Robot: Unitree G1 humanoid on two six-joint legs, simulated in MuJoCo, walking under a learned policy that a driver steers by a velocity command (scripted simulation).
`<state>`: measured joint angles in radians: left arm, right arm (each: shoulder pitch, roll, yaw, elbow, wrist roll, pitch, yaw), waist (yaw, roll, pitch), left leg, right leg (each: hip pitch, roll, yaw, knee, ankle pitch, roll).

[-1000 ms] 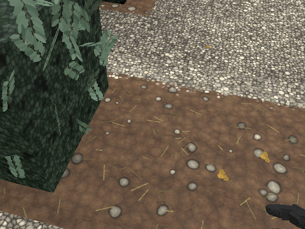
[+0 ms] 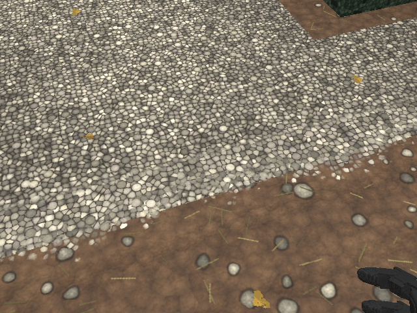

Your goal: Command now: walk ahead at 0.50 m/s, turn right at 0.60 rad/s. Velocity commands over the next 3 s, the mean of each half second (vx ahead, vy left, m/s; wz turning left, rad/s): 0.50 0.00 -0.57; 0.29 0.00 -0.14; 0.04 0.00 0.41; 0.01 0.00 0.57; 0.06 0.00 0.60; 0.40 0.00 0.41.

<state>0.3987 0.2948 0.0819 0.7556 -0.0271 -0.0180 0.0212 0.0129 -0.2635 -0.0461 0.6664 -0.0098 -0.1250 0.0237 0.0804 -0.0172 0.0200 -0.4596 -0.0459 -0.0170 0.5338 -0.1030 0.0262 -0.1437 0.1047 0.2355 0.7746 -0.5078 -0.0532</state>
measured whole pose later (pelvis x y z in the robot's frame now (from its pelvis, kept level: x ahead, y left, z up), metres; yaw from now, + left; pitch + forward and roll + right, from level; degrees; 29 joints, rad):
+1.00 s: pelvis +0.47 -0.11 +0.01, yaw -20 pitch +1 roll -1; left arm 0.24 0.29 0.05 0.81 0.01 -0.03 0.02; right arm 0.10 -0.27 -0.03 0.78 -0.02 -0.07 0.03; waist 0.03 0.01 0.04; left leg -0.45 0.00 0.00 0.52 -0.08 0.04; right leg -0.17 0.06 0.02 0.67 -0.45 -0.01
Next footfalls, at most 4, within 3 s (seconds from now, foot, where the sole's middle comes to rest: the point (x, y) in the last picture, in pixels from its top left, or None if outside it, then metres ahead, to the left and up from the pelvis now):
0.50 right None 0.37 -0.19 -0.76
0.94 left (255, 259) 0.65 -0.07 -0.76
1.32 right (322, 301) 0.53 -0.28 -0.76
1.76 left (238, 296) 0.52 -0.02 -0.76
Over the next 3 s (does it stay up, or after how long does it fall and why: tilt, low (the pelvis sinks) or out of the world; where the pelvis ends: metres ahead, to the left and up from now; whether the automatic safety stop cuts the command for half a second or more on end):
stays up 0.60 0.03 0.02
